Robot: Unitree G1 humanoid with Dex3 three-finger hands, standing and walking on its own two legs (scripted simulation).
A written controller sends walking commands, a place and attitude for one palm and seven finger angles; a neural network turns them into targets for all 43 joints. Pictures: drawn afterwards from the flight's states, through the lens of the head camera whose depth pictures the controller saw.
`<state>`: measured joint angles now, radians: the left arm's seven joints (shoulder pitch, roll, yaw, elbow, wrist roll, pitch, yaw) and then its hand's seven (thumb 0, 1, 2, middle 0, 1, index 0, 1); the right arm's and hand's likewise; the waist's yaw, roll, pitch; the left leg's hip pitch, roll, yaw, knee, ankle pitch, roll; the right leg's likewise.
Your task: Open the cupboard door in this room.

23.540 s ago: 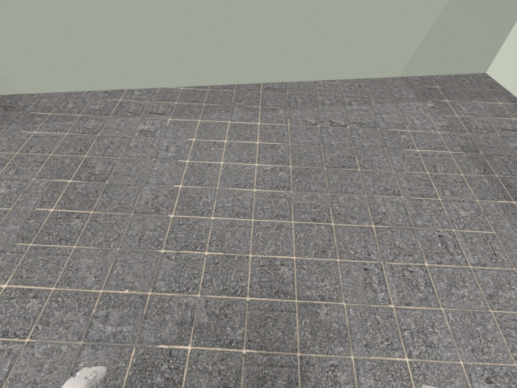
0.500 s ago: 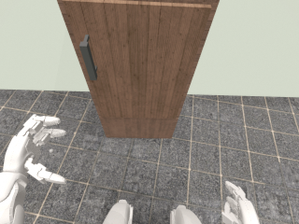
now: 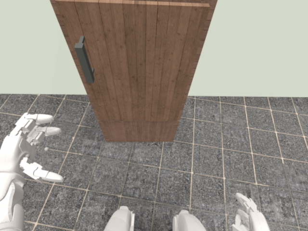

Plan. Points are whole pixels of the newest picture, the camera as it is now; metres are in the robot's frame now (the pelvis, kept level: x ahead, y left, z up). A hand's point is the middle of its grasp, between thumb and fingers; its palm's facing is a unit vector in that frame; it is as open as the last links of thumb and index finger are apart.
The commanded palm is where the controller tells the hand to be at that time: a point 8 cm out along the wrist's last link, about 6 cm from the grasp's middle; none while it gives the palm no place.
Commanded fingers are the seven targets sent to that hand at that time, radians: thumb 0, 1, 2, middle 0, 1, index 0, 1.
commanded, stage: raise the hand with hooked fingers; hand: left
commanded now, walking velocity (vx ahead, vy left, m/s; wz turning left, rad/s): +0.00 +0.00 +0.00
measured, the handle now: (86, 60) +0.60 +0.26 +0.04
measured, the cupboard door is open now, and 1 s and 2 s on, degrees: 0 0 0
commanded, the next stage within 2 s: move the hooked fingers beside the handle in 0.10 s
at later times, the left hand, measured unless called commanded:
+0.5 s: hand (53, 132) +0.33 +0.27 +0.04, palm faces +0.03 -1.00 -0.03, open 14.0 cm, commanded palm +0.31 +0.32 +0.05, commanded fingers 0.00 -0.50 0.30 -0.30 -1.20 -0.30 -1.20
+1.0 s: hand (58, 105) +0.41 +0.29 +0.04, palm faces +0.07 -1.00 -0.04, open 14.0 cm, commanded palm +0.39 +0.33 +0.04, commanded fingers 0.00 -0.50 0.30 -0.30 -1.20 -0.30 -1.20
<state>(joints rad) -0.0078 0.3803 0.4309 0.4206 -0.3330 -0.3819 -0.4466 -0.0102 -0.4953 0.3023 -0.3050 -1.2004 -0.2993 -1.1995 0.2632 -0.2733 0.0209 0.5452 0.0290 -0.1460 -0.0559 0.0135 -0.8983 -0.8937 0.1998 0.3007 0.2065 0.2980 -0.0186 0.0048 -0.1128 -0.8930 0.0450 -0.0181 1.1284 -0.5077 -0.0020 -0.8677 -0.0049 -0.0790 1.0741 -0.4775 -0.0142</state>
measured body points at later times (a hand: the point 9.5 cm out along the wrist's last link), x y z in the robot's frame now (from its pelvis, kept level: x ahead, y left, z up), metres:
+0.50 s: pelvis +0.00 +0.01 +0.00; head +0.09 +0.03 +0.44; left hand +0.33 +0.33 +0.05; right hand +0.15 -0.24 -0.09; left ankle +0.02 +0.12 -0.66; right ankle +0.03 -0.12 -0.66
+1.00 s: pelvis +0.00 +0.01 -0.01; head +0.11 +0.03 +0.42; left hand +0.40 +0.34 +0.05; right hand +0.08 -0.27 -0.11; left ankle +0.02 +0.12 -0.66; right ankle +0.03 -0.12 -0.66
